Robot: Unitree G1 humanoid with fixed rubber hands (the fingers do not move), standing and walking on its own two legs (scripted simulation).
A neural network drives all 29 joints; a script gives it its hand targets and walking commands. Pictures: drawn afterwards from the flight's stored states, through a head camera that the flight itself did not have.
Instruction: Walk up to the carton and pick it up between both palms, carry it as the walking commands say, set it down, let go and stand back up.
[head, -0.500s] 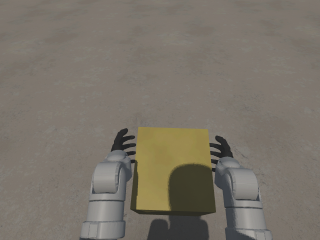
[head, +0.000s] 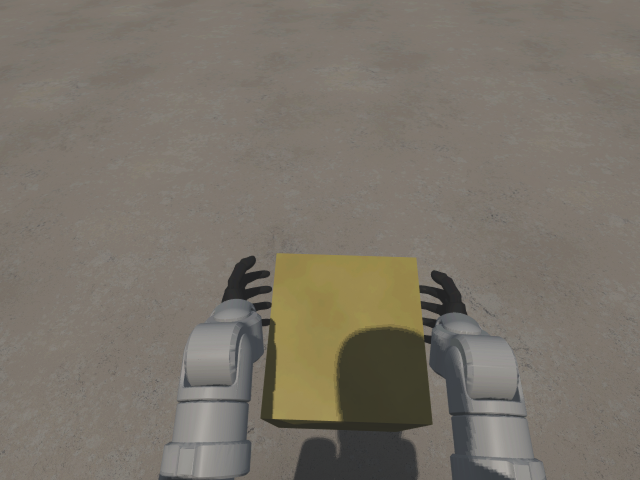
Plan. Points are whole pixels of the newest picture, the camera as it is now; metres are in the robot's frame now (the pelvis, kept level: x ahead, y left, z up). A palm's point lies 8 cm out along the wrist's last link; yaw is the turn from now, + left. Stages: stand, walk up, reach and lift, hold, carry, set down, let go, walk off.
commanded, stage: carry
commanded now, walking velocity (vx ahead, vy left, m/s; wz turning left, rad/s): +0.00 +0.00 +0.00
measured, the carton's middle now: (341, 350) +0.31 +0.00 -0.01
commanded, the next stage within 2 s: none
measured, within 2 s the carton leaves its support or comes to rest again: neither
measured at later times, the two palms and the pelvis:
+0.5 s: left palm (258, 304) +0.32 +0.10 +0.10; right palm (471, 330) +0.29 -0.15 +0.09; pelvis -0.02 +0.00 -0.01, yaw -6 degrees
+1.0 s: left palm (352, 326) +0.29 -0.02 +0.08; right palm (580, 417) +0.20 -0.25 +0.06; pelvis -0.06 -0.02 -0.01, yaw -21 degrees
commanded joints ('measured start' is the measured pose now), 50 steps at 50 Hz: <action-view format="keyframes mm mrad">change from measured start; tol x32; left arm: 1 -309 -884 -398 -110 -253 -15 -169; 50 -441 -1047 -532 -224 -364 88 -187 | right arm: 1 -469 840 393 -188 250 -58 183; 50 -598 1054 559 -322 341 34 159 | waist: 1 0 -14 -370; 31 16 -255 -418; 37 -5 304 -515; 50 8 -204 -502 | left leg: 1 114 105 -36 -62 147 27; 31 -96 38 118 242 -318 -66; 44 238 359 101 84 428 39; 48 -344 80 116 490 -499 -117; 50 -401 65 25 553 -441 -103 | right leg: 1 144 -105 55 -79 100 -13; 26 -36 -29 43 80 -97 1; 34 96 -167 253 13 570 -44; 38 -266 -12 32 500 -354 33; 45 -2 3 -61 -42 -58 34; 48 351 -293 456 -34 1027 -152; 50 497 -276 373 43 1135 -149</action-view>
